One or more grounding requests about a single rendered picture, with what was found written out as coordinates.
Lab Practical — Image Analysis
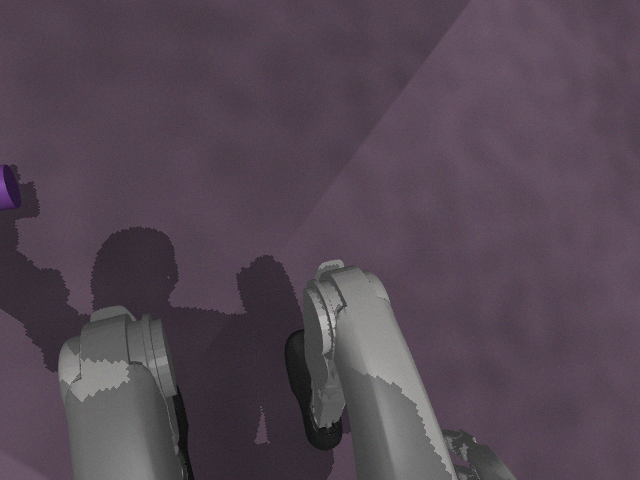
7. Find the can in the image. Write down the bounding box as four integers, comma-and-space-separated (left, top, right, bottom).
0, 164, 21, 211

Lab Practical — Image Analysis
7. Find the left robot foot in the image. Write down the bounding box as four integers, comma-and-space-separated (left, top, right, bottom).
172, 384, 195, 480

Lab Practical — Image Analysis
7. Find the right robot hand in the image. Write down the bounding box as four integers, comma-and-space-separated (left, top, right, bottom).
441, 429, 517, 480

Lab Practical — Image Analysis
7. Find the right robot foot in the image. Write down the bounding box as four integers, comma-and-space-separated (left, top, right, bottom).
285, 329, 342, 450

